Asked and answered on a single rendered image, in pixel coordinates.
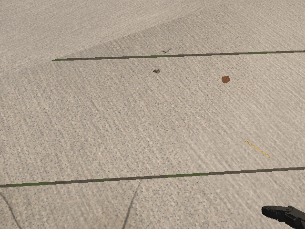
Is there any robot right hand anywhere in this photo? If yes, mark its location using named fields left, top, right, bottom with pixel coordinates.
left=261, top=205, right=305, bottom=229

